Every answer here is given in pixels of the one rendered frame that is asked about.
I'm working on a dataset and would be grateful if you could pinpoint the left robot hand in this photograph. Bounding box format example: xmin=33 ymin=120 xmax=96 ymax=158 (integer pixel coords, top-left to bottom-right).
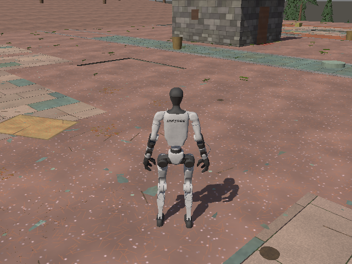
xmin=143 ymin=157 xmax=156 ymax=171

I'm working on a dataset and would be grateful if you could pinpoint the left robot foot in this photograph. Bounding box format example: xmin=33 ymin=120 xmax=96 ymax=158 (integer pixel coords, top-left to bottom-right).
xmin=156 ymin=213 xmax=164 ymax=227

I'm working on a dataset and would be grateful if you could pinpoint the robot left upper arm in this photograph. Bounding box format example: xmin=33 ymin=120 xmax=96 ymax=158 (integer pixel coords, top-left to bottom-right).
xmin=150 ymin=111 xmax=165 ymax=141

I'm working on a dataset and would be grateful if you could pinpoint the robot right forearm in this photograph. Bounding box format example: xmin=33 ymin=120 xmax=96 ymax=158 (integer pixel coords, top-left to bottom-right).
xmin=197 ymin=134 xmax=208 ymax=160

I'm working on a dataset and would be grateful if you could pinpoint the robot right upper arm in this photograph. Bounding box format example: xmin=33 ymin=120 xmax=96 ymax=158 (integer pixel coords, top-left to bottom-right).
xmin=188 ymin=111 xmax=202 ymax=142

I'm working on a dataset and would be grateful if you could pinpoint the right robot hand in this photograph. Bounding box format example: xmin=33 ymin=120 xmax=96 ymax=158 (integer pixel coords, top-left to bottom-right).
xmin=197 ymin=158 xmax=210 ymax=173

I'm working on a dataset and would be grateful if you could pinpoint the robot left thigh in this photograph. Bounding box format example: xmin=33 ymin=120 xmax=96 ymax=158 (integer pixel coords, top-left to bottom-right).
xmin=157 ymin=153 xmax=168 ymax=193

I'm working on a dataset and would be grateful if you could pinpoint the robot left forearm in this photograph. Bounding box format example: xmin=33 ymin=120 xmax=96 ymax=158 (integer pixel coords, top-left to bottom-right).
xmin=145 ymin=134 xmax=156 ymax=158

